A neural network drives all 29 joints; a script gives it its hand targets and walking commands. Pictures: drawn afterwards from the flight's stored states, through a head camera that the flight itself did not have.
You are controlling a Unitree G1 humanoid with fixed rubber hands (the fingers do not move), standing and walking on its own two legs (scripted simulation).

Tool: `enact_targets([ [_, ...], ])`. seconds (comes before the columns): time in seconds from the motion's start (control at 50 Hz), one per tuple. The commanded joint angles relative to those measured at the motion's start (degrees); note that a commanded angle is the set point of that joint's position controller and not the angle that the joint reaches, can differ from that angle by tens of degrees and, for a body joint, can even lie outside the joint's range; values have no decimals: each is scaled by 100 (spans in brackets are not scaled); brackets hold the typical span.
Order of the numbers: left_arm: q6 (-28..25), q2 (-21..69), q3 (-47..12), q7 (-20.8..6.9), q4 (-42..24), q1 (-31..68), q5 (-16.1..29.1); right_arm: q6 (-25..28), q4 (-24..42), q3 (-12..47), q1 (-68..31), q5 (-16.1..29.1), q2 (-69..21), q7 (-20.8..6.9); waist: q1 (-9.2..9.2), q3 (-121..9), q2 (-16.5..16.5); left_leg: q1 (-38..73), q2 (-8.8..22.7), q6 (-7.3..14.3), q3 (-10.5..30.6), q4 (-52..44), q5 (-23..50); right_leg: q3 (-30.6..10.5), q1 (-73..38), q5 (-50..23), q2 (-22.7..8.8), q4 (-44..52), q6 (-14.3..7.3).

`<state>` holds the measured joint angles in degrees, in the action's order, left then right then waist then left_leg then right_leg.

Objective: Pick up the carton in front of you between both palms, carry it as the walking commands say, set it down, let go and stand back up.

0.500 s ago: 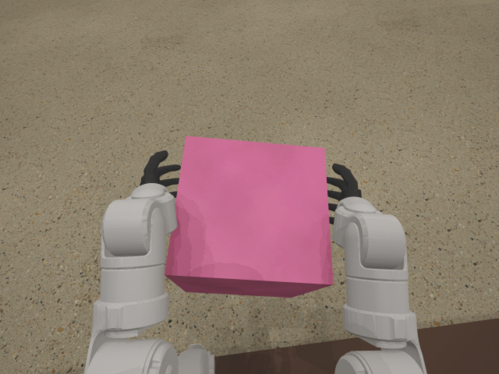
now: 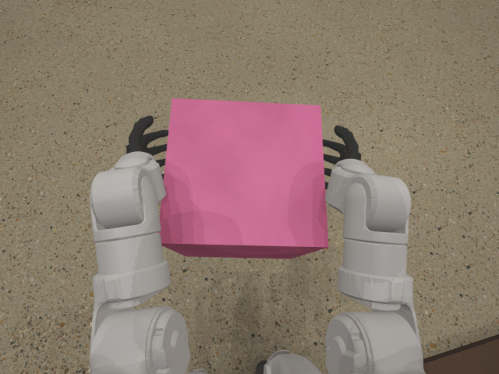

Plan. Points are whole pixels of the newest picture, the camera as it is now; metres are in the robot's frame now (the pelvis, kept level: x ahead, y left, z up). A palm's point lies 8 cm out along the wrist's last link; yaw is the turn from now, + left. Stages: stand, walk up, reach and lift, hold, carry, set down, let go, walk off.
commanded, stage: carry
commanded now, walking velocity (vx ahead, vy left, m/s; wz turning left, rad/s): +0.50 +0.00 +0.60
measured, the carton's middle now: (242, 193) +0.41 -0.02 -0.01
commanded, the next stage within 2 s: none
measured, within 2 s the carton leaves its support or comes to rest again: neither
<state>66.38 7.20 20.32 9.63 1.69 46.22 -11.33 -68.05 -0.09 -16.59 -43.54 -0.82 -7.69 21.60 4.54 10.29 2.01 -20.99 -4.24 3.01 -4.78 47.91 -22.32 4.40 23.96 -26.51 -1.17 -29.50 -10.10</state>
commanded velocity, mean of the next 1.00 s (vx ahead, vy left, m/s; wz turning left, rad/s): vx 0.50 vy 0.00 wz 0.10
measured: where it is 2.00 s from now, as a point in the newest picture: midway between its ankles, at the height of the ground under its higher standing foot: (209, 132)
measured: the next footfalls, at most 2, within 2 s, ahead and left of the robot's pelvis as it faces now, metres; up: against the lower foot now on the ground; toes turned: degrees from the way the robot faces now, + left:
left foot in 0.22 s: +0.32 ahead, +0.03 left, -0.06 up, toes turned +8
right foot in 0.52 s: +0.66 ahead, -0.09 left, -0.06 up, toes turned +11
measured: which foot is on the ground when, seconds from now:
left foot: up 0.00-0.20, down 0.22-0.54, up 0.56-0.90, down 0.92-1.00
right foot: down 0.00-0.22, up 0.24-0.50, down 0.52-0.94, up 0.96-1.00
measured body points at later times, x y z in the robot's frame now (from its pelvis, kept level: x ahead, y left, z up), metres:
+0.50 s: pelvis +0.42 -0.02 -0.09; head +0.52 -0.02 +0.35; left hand +0.80 +0.17 -0.02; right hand +0.81 -0.12 -0.03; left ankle +0.28 +0.03 -0.80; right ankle +0.61 -0.09 -0.78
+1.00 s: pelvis +0.72 +0.04 -0.07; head +0.69 +0.01 +0.38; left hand +0.97 +0.27 +0.05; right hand +1.06 +0.00 +0.03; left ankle +0.68 +0.14 -0.80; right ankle +0.64 -0.07 -0.76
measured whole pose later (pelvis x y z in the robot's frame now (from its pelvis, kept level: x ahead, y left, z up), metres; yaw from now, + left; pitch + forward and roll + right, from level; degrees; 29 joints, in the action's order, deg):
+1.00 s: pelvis +0.72 +0.04 -0.07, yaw +15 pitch +4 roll +2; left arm 67.3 9.3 11.9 15.4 -3.7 22.5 -5.3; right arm -68.4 2.3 -8.5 -21.7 -13.4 -10.8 9.8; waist -2.6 -10.6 0.4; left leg -14.2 1.2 1.4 -12.2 24.8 -14.5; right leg 4.8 17.6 28.4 -3.4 -50.2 -0.7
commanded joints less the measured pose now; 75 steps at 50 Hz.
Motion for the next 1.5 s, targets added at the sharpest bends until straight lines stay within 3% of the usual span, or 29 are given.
enact_targets([
  [0.0, 170, 5257, -4225, -1586, -1002, 4204, 3038, -180, 206, 3886, -3842, 1861, -5725, -2599, -1207, -3803, -85, -3340, 161, 106, 457, 1989, 124, -1865, -5019, -1461, -1198, -85, 303],
  [0.02, 206, 5299, -4508, -1624, -596, 3967, 2964, -207, 77, 3821, -3724, 1721, -5590, -2534, -905, -3976, -364, -2473, 422, 86, 760, 1125, 1243, -1664, -3940, -72, -1208, -151, 87],
  [0.04, 276, 5969, -4825, -1692, -349, 3782, 3356, -164, 703, 3924, -4202, 1704, -5430, -2529, -1136, -3673, -643, -2522, 317, 6, 192, 475, 1695, -1414, -3912, -70, -813, -69, 257],
  [0.1, 408, 6101, -4773, -1819, 65, 3547, 3745, -143, 459, 3754, -3654, 1361, -4815, -2438, -1096, -3509, 134, -398, 122, -218, -183, -1870, 4142, -399, -2619, 1077, -53, -658, 561],
  [0.14, 466, 6137, -4656, -1965, 986, 3044, 3538, -141, -468, 3411, -2668, 828, -4873, -2519, -299, -3418, -190, 2065, 130, 49, -180, -2679, 5736, 315, -888, 1429, -41, -1879, 798],
  [0.16, 503, 6312, -4624, -2043, 1507, 3187, 3494, -92, -699, 3023, -2723, 500, -4716, -2591, 229, -3182, -1059, 3269, 906, 622, 1080, -3233, 5956, 202, 428, 3969, 139, -3465, 880],
  [0.18, 433, 6213, -4515, -2105, 1507, 3334, 3504, -121, -1182, 3148, -2433, 582, -4746, -2651, 411, -3411, -1970, 5105, 1592, 1093, 1755, -2009, 8353, 89, 2704, 6265, 641, -5209, 1062],
  [0.22, 377, 6510, -4072, -2143, 1722, 3521, 3362, 37, -1191, 3479, -2983, 1029, -5277, -2726, 1204, -4167, -2234, 7790, 2385, 2003, 3766, -539, 8785, -856, 6706, 7731, 586, -8019, 1241],
  [0.26, 202, 6310, -3655, -2003, 1283, 3050, 3141, 81, -917, 3847, -3311, 1735, -5879, -2802, 683, -4215, -64, 6718, 2043, 1528, 3081, -1094, 6583, -820, 6124, 6786, 40, -6102, 936],
  [0.3, 18, 5860, -3079, -1704, 800, 3412, 2679, 213, 348, 4319, -4775, 2345, -6503, -2845, 118, -4472, 691, 3800, 1485, 1179, 2378, -1572, 5505, -732, 2924, 5017, 1, -3700, 950],
  [0.36, -172, 5321, -3074, -1315, -119, 3808, 2638, 317, 1690, 4555, -6265, 3431, -6380, -2758, -131, -4211, -513, 926, 849, 869, 1486, -2224, 4208, -175, -449, 2683, 107, -1266, 945],
  [0.42, -281, 5205, -3266, -1255, -292, 3084, 2175, 64, -667, 4117, -3084, 2624, -6641, -2686, -337, -5039, -704, 717, 880, 556, 1072, -1040, 5476, 2, -3094, 699, 70, -54, 661],
  [0.48, -384, 5272, -3633, -1470, 495, 2020, 1900, 143, -682, 4060, -3533, 2461, -6564, -2867, -632, -5905, 1496, -1265, 41, -187, 889, 2390, -1026, -2479, -5321, -2611, -2520, -12, -72],
  [0.52, -416, 5635, -3927, -1598, 532, 2116, 2117, 297, -346, 4453, -3520, 2413, -6451, -2947, -576, -5839, 585, -2238, 382, -163, 1129, 2871, -928, -3003, -5577, -42, -2836, 228, -534],
  [0.58, -498, 5925, -4464, -1667, -14, 2506, 2543, 424, -110, 4367, -3447, 2349, -6348, -2928, -636, -4839, -358, -2011, 667, -494, 660, 1303, -410, -1687, -4415, -264, -2137, 648, 35],
  [0.66, -236, 6039, -4793, -1717, -1168, 2628, 2998, 359, 191, 4212, -2337, 2004, -6352, -2684, -678, -4495, 184, -1171, 299, -415, 133, -307, -135, -1061, -3832, 275, -1465, 908, 342],
  [0.78, 399, 5979, -4701, -2207, -225, 1126, 3296, 174, 545, 4095, -1064, 949, -5955, -2369, -550, -3719, 1001, 355, 302, -365, -630, -2353, 1681, -307, -2876, 54, -1155, 820, 588],
  [0.84, 477, 5888, -4625, -2434, 119, 598, 3127, 82, 88, 4021, -291, 716, -5947, -2491, -430, -3508, 100, 2818, 971, -146, 6, -2998, 1735, -2, -900, 1634, -754, -479, 779],
  [0.88, 507, 5865, -4781, -2482, -417, 915, 3193, 105, 357, 3976, -409, 760, -5996, -2649, -261, -3322, -1964, 4039, 3027, 920, 2195, -2891, 3438, 423, 1583, 5726, -115, -2588, 1094],
  [0.9, 520, 5983, -4721, -2442, -154, 690, 3200, 46, 544, 4091, -382, 938, -5978, -2705, -278, -3231, -1331, 3728, 3198, 1084, 2008, -2953, 3721, -131, 1822, 6006, -334, -3401, 911],
  [0.96, 630, 5709, -4516, -2297, -729, 651, 2877, -74, 381, 4303, -181, 1287, -6461, -2856, -287, -2486, -397, 2941, 2832, 631, 1327, -3519, 2219, -162, 2084, 5239, -586, -2770, 1054],
  [1.02, 589, 5689, -4542, -2198, -739, 427, 2807, -202, 848, 4556, -1135, 1930, -6402, -2973, -329, -2185, -1172, 2015, 2304, 200, -101, -3643, 2209, 221, 1206, 4183, -503, -1610, 1095],
  [1.1, 700, 5689, -4427, -2094, -284, -40, 2450, -297, 583, 4627, -880, 2059, -6131, -3030, -337, -2026, -1080, 1625, 2329, -61, -662, -3750, 1537, 517, 443, 3298, -279, -752, 994],
  [1.2, 573, 5959, -4545, -2047, -481, 117, 2707, -338, 728, 4495, -878, 2068, -6114, -3092, -690, -3122, -662, 1487, 1807, -561, -1523, -667, 3613, 677, -1960, 3700, 371, 206, 523],
  [1.24, 504, 5834, -4470, -2070, -515, -149, 2631, -362, 906, 4620, -908, 2088, -6327, -3067, -536, -3401, 1795, -1299, 689, -984, -1088, 2316, -640, -3429, -3522, 3419, -1736, 1342, -410],
  [1.28, 377, 6115, -4856, -2154, -677, 21, 2902, -309, 946, 4573, -776, 2000, -6492, -3070, -573, -3516, 598, -2123, 871, -700, 231, 2933, -871, -3299, -4001, 1089, -1723, 1015, -692],
  [1.34, 202, 6531, -5132, -2174, -1588, 643, 3284, 70, 1018, 4734, -515, 1948, -6695, -2951, -571, -4197, -508, -1371, 1227, -604, 589, 1727, -274, -1886, -3457, 712, -1264, 814, -62],
  [1.38, 155, 6388, -5100, -2166, -2046, 600, 3270, 181, 1638, 4986, -750, 1949, -6746, -2862, -521, -4155, 287, -1309, 1169, -578, 416, 1688, 402, -1794, -2860, 1530, -1100, 1141, 127],
  [1.48, 289, 5955, -4898, -2276, -1243, -440, 3124, 255, 1236, 4876, 256, 1545, -6564, -2675, -534, -3933, 126, -2003, 1170, -641, 300, 851, 639, -1562, -3561, 630, -1193, 1195, -191],
])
